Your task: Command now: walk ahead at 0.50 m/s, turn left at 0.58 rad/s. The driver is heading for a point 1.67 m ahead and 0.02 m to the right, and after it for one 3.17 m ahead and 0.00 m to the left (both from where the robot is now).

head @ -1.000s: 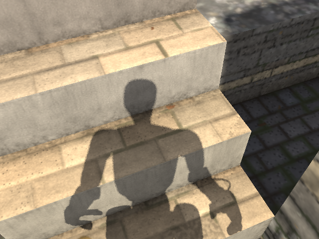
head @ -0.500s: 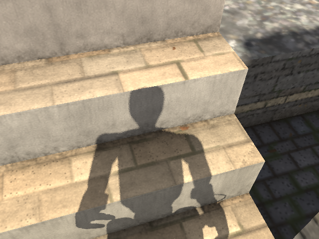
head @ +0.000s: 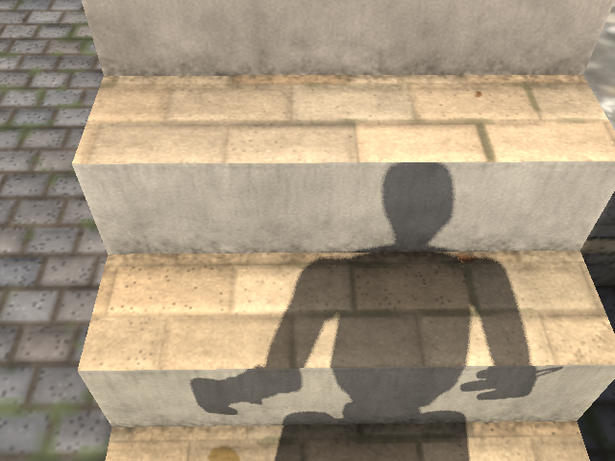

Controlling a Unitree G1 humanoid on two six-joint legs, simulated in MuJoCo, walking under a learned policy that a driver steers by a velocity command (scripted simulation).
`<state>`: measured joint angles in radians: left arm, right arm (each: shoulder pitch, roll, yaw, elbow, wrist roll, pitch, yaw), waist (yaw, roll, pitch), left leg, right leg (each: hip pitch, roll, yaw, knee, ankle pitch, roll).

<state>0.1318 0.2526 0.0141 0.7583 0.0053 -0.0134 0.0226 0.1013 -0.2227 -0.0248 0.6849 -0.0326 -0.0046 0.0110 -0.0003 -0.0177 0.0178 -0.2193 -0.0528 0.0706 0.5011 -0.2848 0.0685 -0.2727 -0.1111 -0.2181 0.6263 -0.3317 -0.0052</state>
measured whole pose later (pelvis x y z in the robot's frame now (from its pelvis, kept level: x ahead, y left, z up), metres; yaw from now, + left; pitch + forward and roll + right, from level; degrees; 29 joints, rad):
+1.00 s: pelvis -0.01 +0.05 +0.02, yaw +16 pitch +0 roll +0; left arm 0.16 0.23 -0.03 0.81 0.01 -0.04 0.02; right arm 0.10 -0.21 0.04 0.89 -0.02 -0.06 0.01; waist 0.00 -0.02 -0.01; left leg -0.11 -0.07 -0.02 0.29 -0.19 0.06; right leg -0.09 -0.09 -0.12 0.30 -0.20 0.05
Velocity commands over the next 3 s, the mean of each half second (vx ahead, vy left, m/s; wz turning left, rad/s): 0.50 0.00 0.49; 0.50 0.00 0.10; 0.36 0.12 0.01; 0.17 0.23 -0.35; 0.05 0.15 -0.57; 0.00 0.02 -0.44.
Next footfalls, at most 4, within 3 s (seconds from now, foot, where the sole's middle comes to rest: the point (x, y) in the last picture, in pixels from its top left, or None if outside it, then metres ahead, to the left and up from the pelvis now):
0.28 right None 0.04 -0.09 -0.77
1.56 left None -0.04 0.29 -0.77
1.84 right None -0.02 0.16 -0.77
2.26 left None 0.01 0.45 -0.77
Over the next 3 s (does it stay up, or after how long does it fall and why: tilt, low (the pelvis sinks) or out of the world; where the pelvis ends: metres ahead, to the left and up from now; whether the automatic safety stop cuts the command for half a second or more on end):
stays up -0.10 0.36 0.01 its command is cut before an obstacle after 1.3 s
